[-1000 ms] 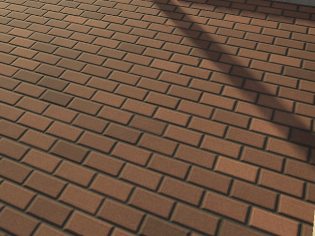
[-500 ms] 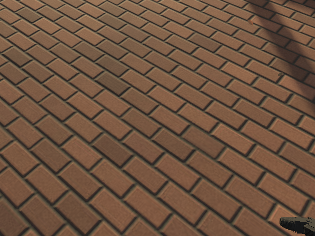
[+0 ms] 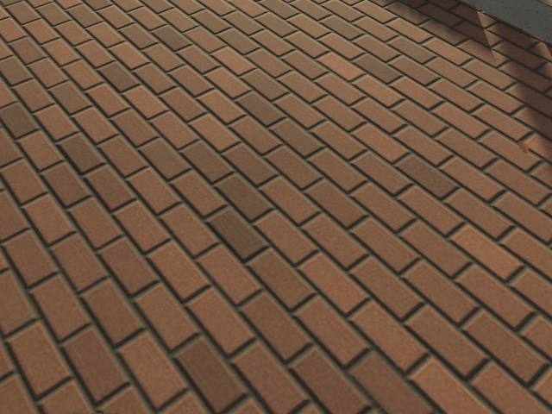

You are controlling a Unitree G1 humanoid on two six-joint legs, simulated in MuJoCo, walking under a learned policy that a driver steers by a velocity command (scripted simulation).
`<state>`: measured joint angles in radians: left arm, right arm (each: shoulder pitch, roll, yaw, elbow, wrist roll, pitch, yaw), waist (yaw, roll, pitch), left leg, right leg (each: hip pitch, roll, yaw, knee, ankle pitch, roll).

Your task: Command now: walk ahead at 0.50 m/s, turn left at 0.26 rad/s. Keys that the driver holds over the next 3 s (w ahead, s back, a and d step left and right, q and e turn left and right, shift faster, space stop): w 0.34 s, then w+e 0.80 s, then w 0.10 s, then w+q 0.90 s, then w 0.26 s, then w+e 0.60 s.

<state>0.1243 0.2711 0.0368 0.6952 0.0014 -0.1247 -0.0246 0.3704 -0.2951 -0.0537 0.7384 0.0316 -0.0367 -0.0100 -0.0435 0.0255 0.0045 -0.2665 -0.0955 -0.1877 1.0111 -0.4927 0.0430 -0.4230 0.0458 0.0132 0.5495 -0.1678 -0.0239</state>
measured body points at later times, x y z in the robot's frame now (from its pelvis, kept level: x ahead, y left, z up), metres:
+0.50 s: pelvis +0.26 +0.04 +0.00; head +0.29 +0.06 +0.45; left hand +0.24 +0.32 -0.13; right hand +0.50 -0.18 -0.06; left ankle +0.35 +0.14 -0.73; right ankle +0.10 -0.10 -0.67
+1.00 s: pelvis +0.52 -0.01 -0.01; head +0.55 -0.02 +0.44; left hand +0.79 +0.16 -0.09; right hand +0.45 -0.29 -0.14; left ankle +0.36 +0.15 -0.70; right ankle +0.60 -0.12 -0.73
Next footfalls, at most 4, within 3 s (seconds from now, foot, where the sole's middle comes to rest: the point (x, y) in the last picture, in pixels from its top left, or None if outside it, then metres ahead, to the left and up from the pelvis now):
0.44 left None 0.39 0.15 -0.76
0.98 right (332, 350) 0.64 -0.13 -0.76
1.50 left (287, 240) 0.99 -0.04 -0.76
2.00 right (360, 178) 1.22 -0.29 -0.76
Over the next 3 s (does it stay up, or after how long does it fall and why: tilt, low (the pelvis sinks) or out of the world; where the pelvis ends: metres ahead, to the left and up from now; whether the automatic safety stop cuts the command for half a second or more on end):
stays up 1.59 -0.14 0.00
